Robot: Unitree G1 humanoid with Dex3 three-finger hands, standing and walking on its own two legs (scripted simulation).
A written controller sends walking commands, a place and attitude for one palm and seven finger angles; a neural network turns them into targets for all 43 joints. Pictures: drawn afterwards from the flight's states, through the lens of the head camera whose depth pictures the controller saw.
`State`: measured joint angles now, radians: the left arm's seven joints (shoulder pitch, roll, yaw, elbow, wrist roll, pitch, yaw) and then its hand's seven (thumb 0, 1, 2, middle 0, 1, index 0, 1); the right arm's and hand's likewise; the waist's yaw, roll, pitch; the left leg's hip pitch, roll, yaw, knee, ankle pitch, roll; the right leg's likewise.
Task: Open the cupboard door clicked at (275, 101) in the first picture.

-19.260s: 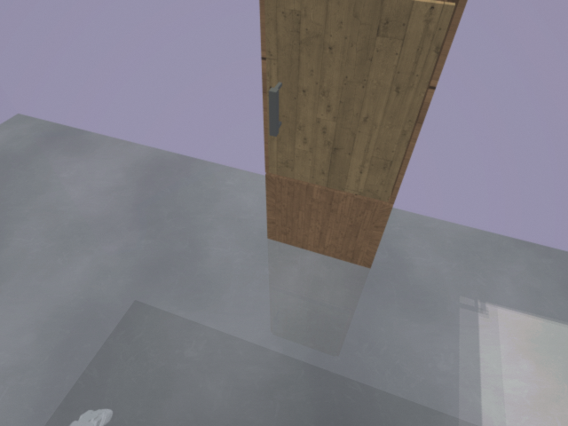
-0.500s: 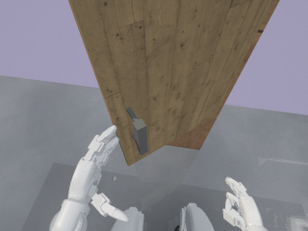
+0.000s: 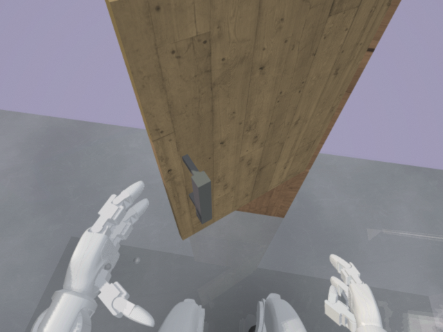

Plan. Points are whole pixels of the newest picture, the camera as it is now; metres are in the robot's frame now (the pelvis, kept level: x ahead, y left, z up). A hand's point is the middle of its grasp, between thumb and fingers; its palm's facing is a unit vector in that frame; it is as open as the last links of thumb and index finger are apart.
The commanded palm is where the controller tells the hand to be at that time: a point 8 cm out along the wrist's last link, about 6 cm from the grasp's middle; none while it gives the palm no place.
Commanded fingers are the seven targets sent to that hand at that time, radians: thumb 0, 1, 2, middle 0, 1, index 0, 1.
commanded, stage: draw the hand back to the body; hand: left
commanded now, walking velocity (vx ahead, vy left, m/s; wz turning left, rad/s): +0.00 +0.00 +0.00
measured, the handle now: (196, 191) +0.35 +0.07 +0.04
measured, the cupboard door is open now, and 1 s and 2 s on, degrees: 41 41 41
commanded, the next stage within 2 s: step back with the hand held close in 1.44 s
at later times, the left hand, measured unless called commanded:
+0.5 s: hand (68, 244) +0.21 +0.20 +0.15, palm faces +0.11 -0.95 -0.29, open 15.4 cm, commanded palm +0.18 +0.25 +0.18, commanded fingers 0.00 -0.05 0.50 -0.17 -0.30 -0.17 -0.30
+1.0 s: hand out of the picture +0.23 +0.25 +0.26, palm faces +0.41 -0.81 -0.43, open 9.8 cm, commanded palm +0.18 +0.30 +0.28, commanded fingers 0.00 0.83 0.87 -0.20 -0.30 -0.20 -0.30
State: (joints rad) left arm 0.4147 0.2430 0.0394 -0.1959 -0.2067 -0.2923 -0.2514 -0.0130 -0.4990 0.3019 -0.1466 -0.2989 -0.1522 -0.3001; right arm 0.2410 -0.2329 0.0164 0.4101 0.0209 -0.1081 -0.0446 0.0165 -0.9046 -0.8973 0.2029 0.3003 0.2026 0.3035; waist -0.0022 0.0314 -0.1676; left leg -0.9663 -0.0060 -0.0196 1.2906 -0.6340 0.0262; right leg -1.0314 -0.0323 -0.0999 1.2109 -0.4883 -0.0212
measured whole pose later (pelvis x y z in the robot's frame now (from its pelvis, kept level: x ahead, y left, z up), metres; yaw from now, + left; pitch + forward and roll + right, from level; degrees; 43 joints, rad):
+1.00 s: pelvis +0.04 +0.00 +0.11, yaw -1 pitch -3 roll -1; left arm 0.50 0.35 0.29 -0.42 -0.04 -0.06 0.12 0.00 0.49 0.73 -0.19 -0.30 -0.20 -0.30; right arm 0.22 -0.23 0.04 0.61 0.00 -0.16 -0.08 0.02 -0.90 -0.90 0.20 0.30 0.20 0.30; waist 0.07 0.07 -0.02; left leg -0.09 -0.01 0.01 0.48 -0.35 0.03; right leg -0.18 -0.01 -0.06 0.46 -0.24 0.00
